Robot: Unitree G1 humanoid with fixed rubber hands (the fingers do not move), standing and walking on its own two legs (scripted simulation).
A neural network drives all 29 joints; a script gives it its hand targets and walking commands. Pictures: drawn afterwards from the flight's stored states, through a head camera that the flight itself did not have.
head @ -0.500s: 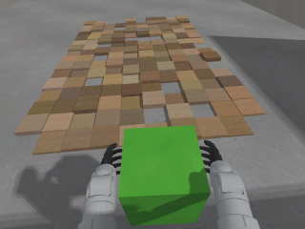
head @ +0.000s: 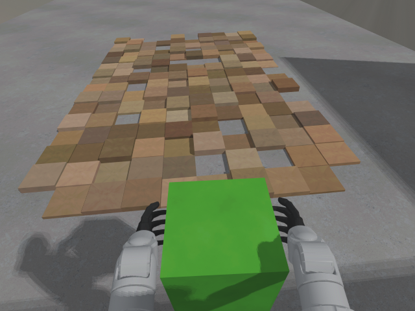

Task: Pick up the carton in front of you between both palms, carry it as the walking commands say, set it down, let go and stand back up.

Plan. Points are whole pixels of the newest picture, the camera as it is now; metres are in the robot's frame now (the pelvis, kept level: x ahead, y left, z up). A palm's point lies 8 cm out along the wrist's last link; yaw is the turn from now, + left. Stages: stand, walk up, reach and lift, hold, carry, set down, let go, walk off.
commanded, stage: hold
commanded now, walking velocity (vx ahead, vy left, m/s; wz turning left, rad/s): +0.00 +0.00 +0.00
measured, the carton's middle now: (220, 249) +0.30 +0.00 -0.05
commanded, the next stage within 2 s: carry in 1.08 s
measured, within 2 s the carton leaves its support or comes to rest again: neither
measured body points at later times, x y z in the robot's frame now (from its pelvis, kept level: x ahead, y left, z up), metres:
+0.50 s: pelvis -0.02 +0.00 +0.00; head -0.06 +0.00 +0.45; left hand +0.29 +0.15 +0.04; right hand +0.29 -0.15 +0.04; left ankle +0.00 +0.13 -0.75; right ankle +0.01 -0.13 -0.75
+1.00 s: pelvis +0.00 +0.00 +0.00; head -0.05 +0.00 +0.45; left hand +0.30 +0.15 +0.04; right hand +0.29 -0.15 +0.04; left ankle +0.00 +0.13 -0.75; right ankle +0.01 -0.13 -0.75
